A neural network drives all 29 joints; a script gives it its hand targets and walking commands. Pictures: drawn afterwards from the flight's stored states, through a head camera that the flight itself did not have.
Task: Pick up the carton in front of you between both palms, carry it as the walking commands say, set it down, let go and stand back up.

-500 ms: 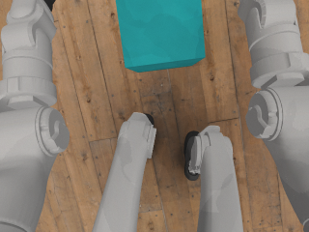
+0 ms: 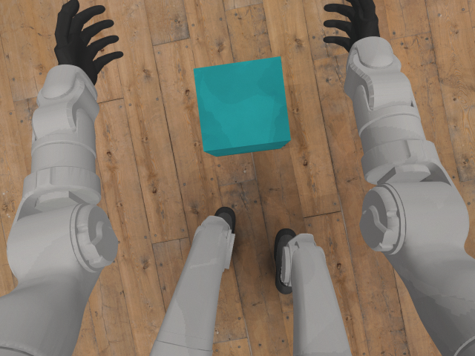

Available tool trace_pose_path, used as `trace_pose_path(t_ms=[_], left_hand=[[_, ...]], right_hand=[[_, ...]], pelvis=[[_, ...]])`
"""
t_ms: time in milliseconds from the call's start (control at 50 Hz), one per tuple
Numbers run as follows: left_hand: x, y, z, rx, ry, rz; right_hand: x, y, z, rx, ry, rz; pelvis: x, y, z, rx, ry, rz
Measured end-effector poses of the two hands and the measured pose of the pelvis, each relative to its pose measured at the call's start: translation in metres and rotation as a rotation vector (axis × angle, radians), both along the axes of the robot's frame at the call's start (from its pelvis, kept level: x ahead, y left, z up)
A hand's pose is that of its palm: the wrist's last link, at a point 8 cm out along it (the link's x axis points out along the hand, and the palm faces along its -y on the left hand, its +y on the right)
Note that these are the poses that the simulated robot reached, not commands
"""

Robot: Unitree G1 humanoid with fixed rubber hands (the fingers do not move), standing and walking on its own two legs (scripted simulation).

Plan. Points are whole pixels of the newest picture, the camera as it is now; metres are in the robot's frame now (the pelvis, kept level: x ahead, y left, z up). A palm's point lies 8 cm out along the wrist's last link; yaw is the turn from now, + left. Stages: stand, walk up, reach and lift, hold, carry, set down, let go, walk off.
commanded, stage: let go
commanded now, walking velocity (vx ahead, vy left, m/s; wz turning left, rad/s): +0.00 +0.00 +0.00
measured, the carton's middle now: (243, 114) +0.51 +0.09 -0.50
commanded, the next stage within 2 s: stand in 1.40 s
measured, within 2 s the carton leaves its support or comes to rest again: neither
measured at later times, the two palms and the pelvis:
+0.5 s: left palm out of the picture +0.33 +0.31 +0.03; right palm (419, 146) +0.40 -0.12 +0.02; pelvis +0.05 +0.03 +0.11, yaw +0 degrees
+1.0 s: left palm (35, 273) +0.25 +0.21 +0.09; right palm out of the picture +0.27 -0.26 +0.07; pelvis +0.10 -0.03 +0.15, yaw +3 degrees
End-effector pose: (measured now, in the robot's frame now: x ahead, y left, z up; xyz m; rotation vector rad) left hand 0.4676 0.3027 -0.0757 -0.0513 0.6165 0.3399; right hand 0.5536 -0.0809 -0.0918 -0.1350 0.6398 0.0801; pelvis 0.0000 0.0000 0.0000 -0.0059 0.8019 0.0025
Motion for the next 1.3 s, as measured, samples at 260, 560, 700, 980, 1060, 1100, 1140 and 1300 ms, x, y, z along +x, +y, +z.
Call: trace_pose_path(t_ms=[260,560,700,980,1060,1100,1140,1300], left_hand=[[-0.079,-0.001,0.034,0.077,0.166,-0.206],[-0.163,-0.005,0.112,0.096,0.188,-0.239],[-0.199,-0.039,0.138,0.091,0.195,-0.238],[-0.220,-0.094,0.169,0.106,0.192,-0.264],[-0.216,-0.099,0.168,0.110,0.187,-0.261],[-0.217,-0.101,0.166,0.112,0.194,-0.259],[-0.219,-0.101,0.162,0.110,0.215,-0.252],[-0.230,-0.098,0.160,0.116,0.242,-0.249]], right_hand=[[-0.105,-0.028,0.039,-0.097,0.096,-0.112],[-0.170,-0.049,0.120,-0.090,0.077,-0.086],[-0.218,-0.094,0.134,-0.098,0.120,-0.094],[-0.282,-0.171,0.161,-0.077,0.129,-0.106],[-0.284,-0.185,0.171,-0.088,0.120,-0.101],[-0.284,-0.188,0.173,-0.090,0.124,-0.093],[-0.284,-0.191,0.173,-0.097,0.137,-0.085],[-0.287,-0.185,0.174,-0.117,0.123,-0.111]], pelvis=[[0.017,0.017,0.068,-0.030,-0.154,-0.002],[0.063,0.034,0.119,-0.005,-0.426,0.016],[0.082,0.022,0.137,0.012,-0.550,0.019],[0.100,-0.030,0.150,0.050,-0.767,0.026],[0.101,-0.042,0.150,0.059,-0.809,0.028],[0.100,-0.046,0.150,0.060,-0.822,0.029],[0.100,-0.048,0.150,0.060,-0.836,0.032],[0.101,-0.041,0.151,0.064,-0.833,0.039]])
